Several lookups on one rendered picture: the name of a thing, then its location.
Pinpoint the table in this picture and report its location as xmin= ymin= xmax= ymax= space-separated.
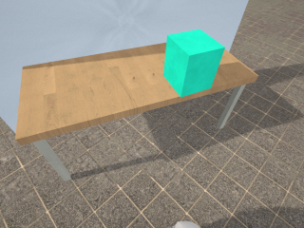
xmin=15 ymin=43 xmax=258 ymax=181

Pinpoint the carton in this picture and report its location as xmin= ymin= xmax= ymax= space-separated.
xmin=163 ymin=29 xmax=225 ymax=97

